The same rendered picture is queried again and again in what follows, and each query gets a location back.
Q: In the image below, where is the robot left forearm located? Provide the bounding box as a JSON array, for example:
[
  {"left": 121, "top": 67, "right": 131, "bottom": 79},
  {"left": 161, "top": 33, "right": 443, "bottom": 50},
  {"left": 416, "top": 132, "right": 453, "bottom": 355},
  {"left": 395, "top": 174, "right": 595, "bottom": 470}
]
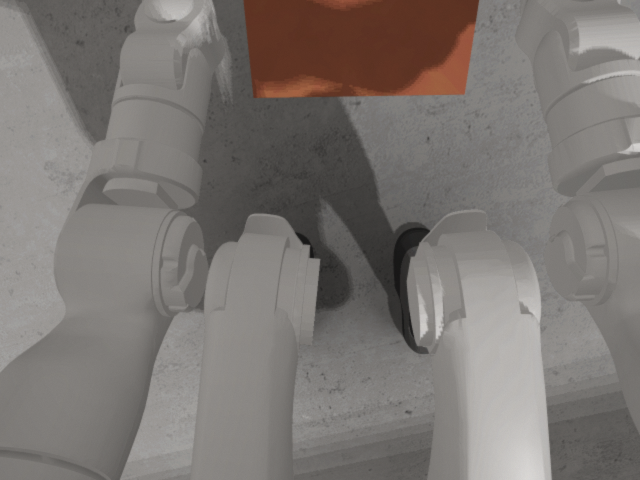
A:
[{"left": 54, "top": 0, "right": 225, "bottom": 297}]

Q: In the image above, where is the carton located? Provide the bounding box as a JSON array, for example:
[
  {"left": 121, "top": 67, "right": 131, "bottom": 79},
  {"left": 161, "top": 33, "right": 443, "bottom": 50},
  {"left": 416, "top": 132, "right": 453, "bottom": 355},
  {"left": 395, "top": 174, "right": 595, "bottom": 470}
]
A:
[{"left": 243, "top": 0, "right": 479, "bottom": 98}]

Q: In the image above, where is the robot right forearm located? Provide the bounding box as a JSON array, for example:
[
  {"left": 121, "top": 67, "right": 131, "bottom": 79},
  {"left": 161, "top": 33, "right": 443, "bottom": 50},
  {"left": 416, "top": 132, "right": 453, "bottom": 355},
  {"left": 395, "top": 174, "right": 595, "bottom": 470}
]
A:
[{"left": 515, "top": 0, "right": 640, "bottom": 197}]

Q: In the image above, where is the robot left thigh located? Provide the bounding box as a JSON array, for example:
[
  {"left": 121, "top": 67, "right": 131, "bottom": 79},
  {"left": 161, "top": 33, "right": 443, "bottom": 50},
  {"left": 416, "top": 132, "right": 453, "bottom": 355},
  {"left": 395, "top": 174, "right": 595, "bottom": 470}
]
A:
[{"left": 190, "top": 233, "right": 320, "bottom": 480}]

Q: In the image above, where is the robot left foot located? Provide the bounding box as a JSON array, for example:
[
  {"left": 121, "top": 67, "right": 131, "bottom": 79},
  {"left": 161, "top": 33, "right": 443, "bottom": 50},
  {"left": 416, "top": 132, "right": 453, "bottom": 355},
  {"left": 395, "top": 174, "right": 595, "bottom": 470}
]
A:
[{"left": 295, "top": 232, "right": 314, "bottom": 258}]

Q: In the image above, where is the right robot upper arm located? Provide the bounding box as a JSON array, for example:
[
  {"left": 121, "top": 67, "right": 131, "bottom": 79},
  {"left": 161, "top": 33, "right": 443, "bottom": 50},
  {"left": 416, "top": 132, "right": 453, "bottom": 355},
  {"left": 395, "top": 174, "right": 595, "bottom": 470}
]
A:
[{"left": 544, "top": 187, "right": 640, "bottom": 435}]

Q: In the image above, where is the left robot upper arm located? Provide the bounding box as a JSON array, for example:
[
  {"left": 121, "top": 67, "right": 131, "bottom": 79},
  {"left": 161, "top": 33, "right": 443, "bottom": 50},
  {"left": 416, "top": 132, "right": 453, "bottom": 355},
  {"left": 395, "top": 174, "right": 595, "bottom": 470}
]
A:
[{"left": 0, "top": 204, "right": 209, "bottom": 480}]

